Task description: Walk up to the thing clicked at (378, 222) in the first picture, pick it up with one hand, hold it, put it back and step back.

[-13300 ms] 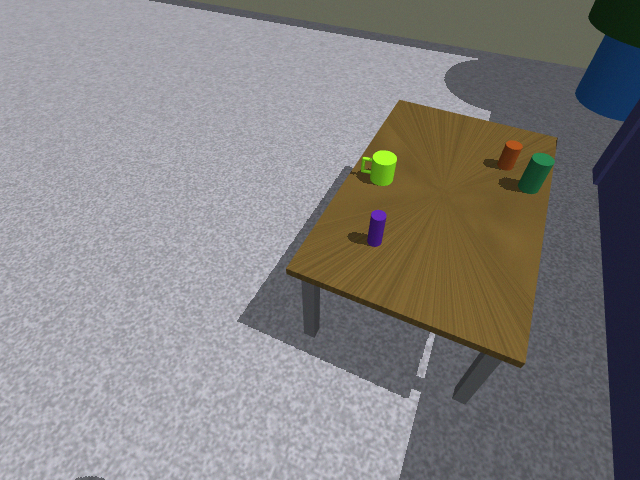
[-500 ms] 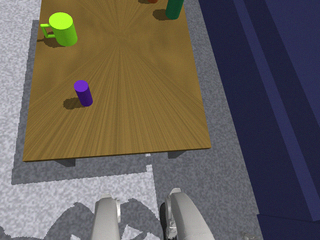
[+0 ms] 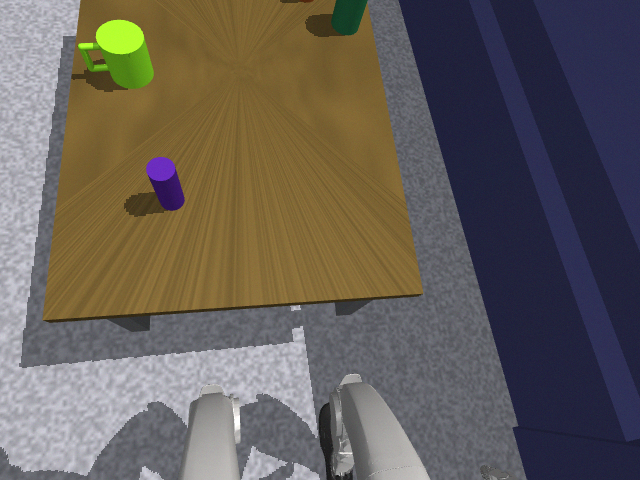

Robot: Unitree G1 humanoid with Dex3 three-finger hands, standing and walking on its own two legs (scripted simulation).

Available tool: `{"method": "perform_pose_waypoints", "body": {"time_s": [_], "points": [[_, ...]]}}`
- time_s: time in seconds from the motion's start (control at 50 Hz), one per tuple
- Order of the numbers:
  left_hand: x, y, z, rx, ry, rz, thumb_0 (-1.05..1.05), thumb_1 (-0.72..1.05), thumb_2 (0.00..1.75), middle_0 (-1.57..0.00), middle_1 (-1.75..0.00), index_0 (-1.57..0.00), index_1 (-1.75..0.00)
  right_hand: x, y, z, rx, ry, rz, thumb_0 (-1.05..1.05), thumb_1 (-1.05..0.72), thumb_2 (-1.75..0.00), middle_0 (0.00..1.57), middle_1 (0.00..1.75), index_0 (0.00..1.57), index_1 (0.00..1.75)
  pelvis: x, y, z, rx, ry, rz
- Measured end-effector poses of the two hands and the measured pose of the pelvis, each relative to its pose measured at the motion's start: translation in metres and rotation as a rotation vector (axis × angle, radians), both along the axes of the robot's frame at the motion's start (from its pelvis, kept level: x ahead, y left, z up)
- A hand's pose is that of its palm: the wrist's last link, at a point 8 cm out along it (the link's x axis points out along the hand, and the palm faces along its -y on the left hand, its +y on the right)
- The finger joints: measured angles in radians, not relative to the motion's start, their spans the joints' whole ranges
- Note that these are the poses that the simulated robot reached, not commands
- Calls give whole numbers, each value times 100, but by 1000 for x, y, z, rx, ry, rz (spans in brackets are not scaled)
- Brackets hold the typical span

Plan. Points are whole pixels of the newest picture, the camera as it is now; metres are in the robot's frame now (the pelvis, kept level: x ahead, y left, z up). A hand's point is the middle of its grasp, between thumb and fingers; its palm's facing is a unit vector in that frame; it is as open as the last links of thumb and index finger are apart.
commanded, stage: go down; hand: left
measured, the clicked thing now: (167, 185) +0.56 +0.18 -0.20
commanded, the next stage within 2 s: approach in 0.22 s
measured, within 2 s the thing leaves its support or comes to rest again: neither
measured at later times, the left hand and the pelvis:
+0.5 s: hand out of the picture +0.47 +0.38 +0.08, palm faces +0.20 -0.98 +0.01, open 17.5 cm; pelvis -0.01 +0.00 -0.01, yaw +0 degrees
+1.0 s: hand (97, 194) +0.51 +0.27 -0.15, palm faces +0.11 -0.99 +0.04, open 17.5 cm; pelvis -0.04 +0.00 -0.16, yaw -3 degrees
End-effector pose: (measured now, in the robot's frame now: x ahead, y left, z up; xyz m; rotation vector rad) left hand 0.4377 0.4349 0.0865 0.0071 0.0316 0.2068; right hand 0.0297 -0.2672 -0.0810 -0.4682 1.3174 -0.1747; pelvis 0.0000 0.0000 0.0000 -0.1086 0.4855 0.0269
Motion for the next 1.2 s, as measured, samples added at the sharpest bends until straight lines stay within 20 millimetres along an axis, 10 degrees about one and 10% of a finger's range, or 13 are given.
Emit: {"method": "perform_pose_waypoints", "body": {"time_s": [0.5, 0.66, 0.86, 1.2], "points": [[3, -2, -10, -21, -2, -3, -2, -57, 4, -5, -7, -6, -6, -1, 0, -2, -5, -16, 5, 1, -88, -89, 20, 30, 20, 30, -5, 1, -5, -3, 6, -1], [19, -30, -85, -61, 49, -47, -2, -60, 2, -4, -6, -6, -5, 5, -1, -27, -7, -21, 45, 1, -87, -89, 20, 30, 20, 30, -11, 3, -35, -10, 73, -11], [37, -78, -198, -54, -27, -78, -2, -58, 5, -2, -7, -4, -7, -6, 3, -110, 20, 37, 71, 0, -87, -89, 20, 30, 20, 30, -28, 1, -115, -16, 149, -34], [64, -154, -282, -24, -52, -26, -2, -52, 7, -2, -7, -3, -7, -72, 8, -235, 127, 148, -15, 0, -90, -89, 20, 30, 20, 30, -63, -9, -223, 2, 142, -59]]}}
